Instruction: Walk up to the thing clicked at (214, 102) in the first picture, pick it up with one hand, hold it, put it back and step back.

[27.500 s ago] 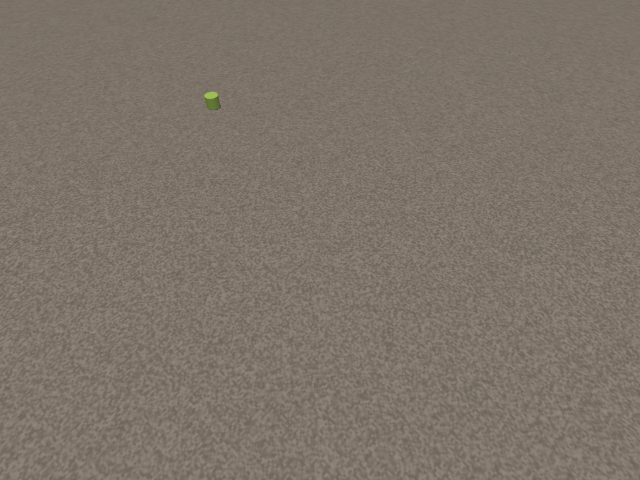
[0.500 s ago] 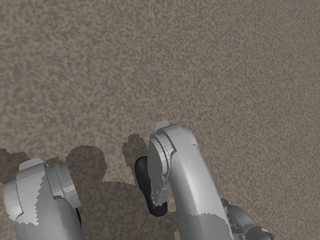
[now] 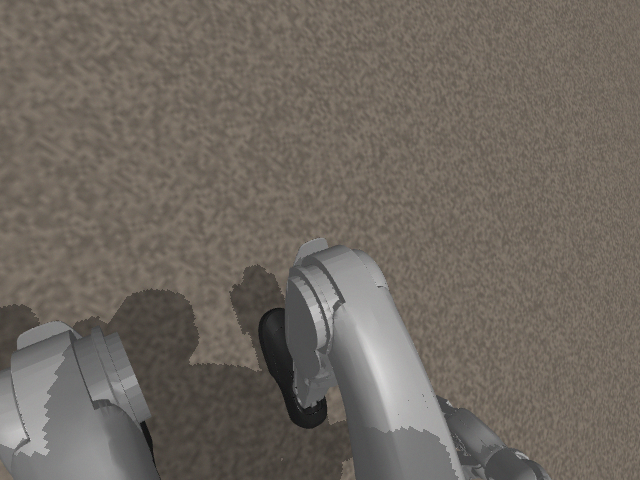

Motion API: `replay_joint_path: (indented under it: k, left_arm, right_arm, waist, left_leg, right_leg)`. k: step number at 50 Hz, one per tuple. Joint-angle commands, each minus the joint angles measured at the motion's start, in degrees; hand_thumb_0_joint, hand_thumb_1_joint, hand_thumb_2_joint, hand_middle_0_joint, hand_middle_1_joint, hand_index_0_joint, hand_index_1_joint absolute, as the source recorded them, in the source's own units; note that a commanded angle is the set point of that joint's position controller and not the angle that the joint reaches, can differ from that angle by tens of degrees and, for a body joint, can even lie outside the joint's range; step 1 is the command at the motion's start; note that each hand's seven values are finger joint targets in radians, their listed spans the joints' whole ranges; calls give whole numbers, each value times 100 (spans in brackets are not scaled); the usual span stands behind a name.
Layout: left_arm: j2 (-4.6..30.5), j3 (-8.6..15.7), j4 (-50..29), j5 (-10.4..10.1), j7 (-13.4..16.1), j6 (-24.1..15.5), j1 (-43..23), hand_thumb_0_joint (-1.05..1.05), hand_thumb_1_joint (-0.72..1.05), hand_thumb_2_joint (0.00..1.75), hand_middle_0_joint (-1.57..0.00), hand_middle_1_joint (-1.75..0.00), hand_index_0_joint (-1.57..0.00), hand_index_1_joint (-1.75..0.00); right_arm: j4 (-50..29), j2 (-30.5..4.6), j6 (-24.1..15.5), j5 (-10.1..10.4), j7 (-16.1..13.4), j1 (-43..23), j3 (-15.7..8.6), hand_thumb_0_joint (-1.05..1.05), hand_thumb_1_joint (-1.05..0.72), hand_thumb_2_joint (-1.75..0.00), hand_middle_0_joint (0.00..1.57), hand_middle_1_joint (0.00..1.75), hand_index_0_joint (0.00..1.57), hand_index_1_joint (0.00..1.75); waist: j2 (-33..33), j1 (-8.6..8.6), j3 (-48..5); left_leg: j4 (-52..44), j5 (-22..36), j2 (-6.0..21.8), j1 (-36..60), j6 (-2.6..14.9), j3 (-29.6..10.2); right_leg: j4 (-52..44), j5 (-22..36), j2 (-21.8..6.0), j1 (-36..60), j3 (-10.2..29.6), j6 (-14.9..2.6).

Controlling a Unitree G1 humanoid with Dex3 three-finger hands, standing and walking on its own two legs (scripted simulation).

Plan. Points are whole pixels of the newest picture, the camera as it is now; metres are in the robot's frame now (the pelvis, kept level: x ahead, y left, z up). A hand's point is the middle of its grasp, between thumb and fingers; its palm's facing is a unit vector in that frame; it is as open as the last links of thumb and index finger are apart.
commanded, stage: open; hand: left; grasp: from above
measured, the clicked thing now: out of the picture +0.45 +0.37 -0.27
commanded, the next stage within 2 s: withdraw in 0.96 s
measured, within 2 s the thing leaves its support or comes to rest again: neither
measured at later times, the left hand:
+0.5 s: hand out of the picture +0.45 +0.36 -0.24, palm faces -0.44 -0.14 -0.88, open 12.7 cm
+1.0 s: hand out of the picture +0.44 +0.36 -0.24, palm faces -0.45 -0.15 -0.88, open 14.1 cm
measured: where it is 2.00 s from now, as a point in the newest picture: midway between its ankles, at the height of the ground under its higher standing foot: (224, 431)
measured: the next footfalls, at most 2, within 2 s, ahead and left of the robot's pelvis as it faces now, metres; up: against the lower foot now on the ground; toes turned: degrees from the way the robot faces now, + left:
none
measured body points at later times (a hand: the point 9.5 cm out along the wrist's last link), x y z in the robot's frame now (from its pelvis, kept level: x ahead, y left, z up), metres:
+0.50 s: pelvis +0.00 +0.00 +0.00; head +0.28 +0.13 +0.32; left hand +0.46 +0.36 -0.19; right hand +0.07 -0.26 -0.06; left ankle +0.06 +0.12 -0.27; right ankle +0.12 -0.13 -0.27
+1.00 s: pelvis +0.00 +0.00 +0.00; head +0.28 +0.14 +0.33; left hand +0.46 +0.36 -0.19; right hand +0.06 -0.26 -0.05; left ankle +0.06 +0.12 -0.27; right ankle +0.12 -0.13 -0.27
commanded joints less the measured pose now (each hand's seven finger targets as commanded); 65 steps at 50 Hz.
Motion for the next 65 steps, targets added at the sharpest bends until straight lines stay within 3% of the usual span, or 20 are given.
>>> replay_joint_path:
  k: [1, 6, 7, 11, 12, 19, 21, 23, 24, 28, 29, 30, 34, 42, 46, 50, 54, 56, 58, 65]
  left_arm:
    - [1435, -4, -598, -93, 270, 0, -1398, 0, 50, 84, -79, -94, -85, -87]
    - [1539, 60, -594, -109, 320, -23, -1396, 0, 17, 84, -50, -95, -55, -89]
    - [1370, -76, -563, -124, 322, -33, -1442, 0, 9, 82, -45, -95, -50, -90]
    - [1632, 35, -670, -114, 367, -54, -1557, 0, -19, 82, -28, -97, -33, -92]
    - [1448, -131, -756, -102, 361, -60, -1599, 0, -22, 84, -25, -98, -29, -93]
    - [1523, -13, -559, -139, 379, 50, -1383, 0, -41, 98, -13, -105, -15, -103]
    - [1339, -190, -534, -170, 326, 94, -1430, 0, -47, 102, -11, -107, -12, -106]
    - [1607, 36, -561, -201, 314, 160, -1196, 0, -49, 103, -8, -107, -9, -107]
    - [1469, -79, -608, -226, 278, 165, -1237, 0, -51, 105, -8, -107, -8, -107]
    - [1521, 26, -657, -338, 196, 179, -1217, 0, -53, 103, -6, -106, -6, -106]
    - [1270, -205, -776, -371, 130, 157, -1370, 0, -55, 104, -6, -105, -6, -106]
    - [1362, -144, -772, -413, 133, 135, -1370, 0, -55, 103, -6, -105, -5, -106]
    - [1586, 41, -700, -343, 94, 69, -1239, 0, -54, 109, -7, -105, -5, -107]
    - [1656, 54, -791, -278, 143, -106, -1261, 0, -54, 102, -5, -102, -4, -104]
    - [1452, -140, -824, -232, 174, -101, -1363, 0, -53, 102, -5, -103, -4, -104]
    - [1589, -46, -581, -196, 237, -51, -1213, 0, -53, 102, -5, -102, -4, -103]
    - [1406, -165, -640, -186, 244, 22, -1264, 0, -54, 99, -5, -103, -7, -102]
    - [1398, -177, -1017, -233, 220, 41, -1437, 0, -55, 100, -6, -103, -7, -102]
    - [1744, 93, -1356, -286, 249, 75, -1427, 0, -56, 101, -6, -103, -7, -103]
    - [1458, 361, -2833, -529, -93, 435, -1054, 0, -56, 102, -6, -102, -6, -102]
  right_arm:
    - [53, -1960, -33, 16, -72, 1170, -541, 0, -90, -90, 20, 30, 20, 30]
    - [54, -1924, -55, -13, -54, 1150, -478, 0, -89, -90, 20, 30, 20, 30]
    - [0, -1939, -67, -16, -67, 1053, -481, 0, -89, -90, 20, 30, 20, 30]
    - [21, -1947, -99, -2, -59, 1073, -450, 0, -89, -90, 20, 30, 20, 30]
    - [-17, -1922, -118, -3, -51, 1034, -438, 0, -89, -90, 20, 30, 20, 30]
    - [17, -1969, -163, -16, -17, 1084, -451, 0, -89, -90, 20, 30, 20, 30]
    - [3, -1915, -199, 3, 9, 1030, -431, 0, -89, -90, 20, 30, 20, 30]
    - [25, -1979, -183, 16, 10, 1135, -454, 0, -89, -90, 20, 30, 20, 30]
    - [-16, -1963, -187, 29, 15, 1080, -456, 0, -89, -90, 20, 30, 20, 30]
    - [-46, -1985, -161, 69, 9, 1118, -461, 0, -89, -90, 20, 30, 20, 30]
    - [-119, -1902, -187, 85, 21, 1007, -419, 0, -89, -90, 20, 30, 20, 30]
    - [-101, -1932, -175, 67, 2, 974, -423, 0, -89, -90, 20, 30, 20, 30]
    - [-35, -1993, -140, 66, -22, 1170, -452, 0, -89, -90, 20, 30, 20, 30]
    - [-16, -1920, -78, 41, -42, 1084, -387, 0, -89, -90, 20, 30, 20, 30]
    - [-42, -1918, -77, 20, -30, 1069, -398, 0, -89, -90, 20, 30, 20, 30]
    - [33, -1958, -86, 30, -29, 1055, -408, 0, -89, -90, 20, 30, 20, 30]
    - [-35, -1925, -120, 46, -7, 1037, -432, 0, -90, -90, 20, 30, 20, 30]
    - [-20, -1900, -167, 67, 15, 1046, -444, 0, -90, -90, 20, 30, 20, 30]
    - [-86, -1962, -175, 98, 0, 993, -504, 0, -91, -90, 20, 30, 20, 30]
    - [-87, -1791, -83, 299, 126, 1152, -984, 0, -90, -90, 20, 30, 20, 30]
  waist:
    - [3052, -275, -3672]
    - [3151, -217, -3665]
    - [3142, -255, -3695]
    - [3117, -244, -3717]
    - [3229, -241, -3791]
    - [3222, -239, -3704]
    - [3241, -269, -3587]
    - [3261, -180, -3752]
    - [3286, -174, -3796]
    - [3092, -215, -3717]
    - [3165, -210, -3727]
    - [3033, -202, -3837]
    - [3007, -233, -3678]
    - [3167, -211, -3777]
    - [3239, -247, -3754]
    - [3191, -207, -3641]
    - [3189, -218, -3629]
    - [3334, -152, -3756]
    - [3531, 39, -4188]
    - [4160, 504, -5052]
  left_leg:
    - [-1526, 1615, 176, 3089, 12, 566]
    - [-1605, 1549, 189, 3128, 3, 538]
    - [-1583, 1528, 182, 3129, -1, 535]
    - [-1563, 1348, 188, 3009, 35, 558]
    - [-1574, 1469, 188, 3128, 17, 568]
    - [-1573, 1631, 196, 3137, -5, 545]
    - [-1574, 1508, 197, 3095, 11, 567]
    - [-1630, 1701, 200, 3212, -13, 527]
    - [-1613, 1704, 194, 3207, -11, 549]
    - [-1604, 1693, 185, 3058, 10, 550]
    - [-1578, 1655, 192, 3048, 28, 577]
    - [-1564, 1552, 198, 3060, 41, 553]
    - [-1539, 1568, 186, 3001, 31, 587]
    - [-1548, 1668, 212, 3132, -1, 542]
    - [-1577, 1740, 210, 3255, -5, 536]
    - [-1599, 1554, 222, 3128, -5, 524]
    - [-1581, 1578, 207, 3119, 4, 550]
    - [-1655, 1572, 195, 3258, -12, 563]
    - [-1729, 1617, 201, 3449, -39, 538]
    - [-1908, 2064, 123, 3835, -94, 753]
  right_leg:
    - [-948, 1552, 208, 1796, -820, -566]
    - [-954, 1514, 213, 1877, -818, -551]
    - [-964, 1505, 214, 1835, -838, -554]
    - [-1004, 1412, 231, 1915, -812, -539]
    - [-998, 1526, 224, 1960, -799, -541]
    - [-985, 1606, 217, 1914, -833, -540]
    - [-997, 1539, 229, 1851, -812, -543]
    - [-965, 1653, 224, 1973, -821, -540]
    - [-956, 1659, 223, 1971, -798, -550]
    - [-1021, 1635, 214, 2041, -802, -554]
    - [-1037, 1620, 228, 2044, -760, -551]
    - [-1082, 1551, 240, 2062, -779, -552]
    - [-1096, 1541, 215, 2112, -778, -542]
    - [-1079, 1594, 230, 2163, -815, -549]
    - [-1036, 1660, 228, 2044, -823, -545]
    - [-1042, 1527, 226, 1991, -839, -549]
    - [-1026, 1538, 235, 1912, -809, -559]
    - [-1048, 1550, 227, 1902, -817, -555]
    - [-1002, 1554, 203, 1990, -813, -573]
    - [-1033, 1803, 111, 1912, -615, -666]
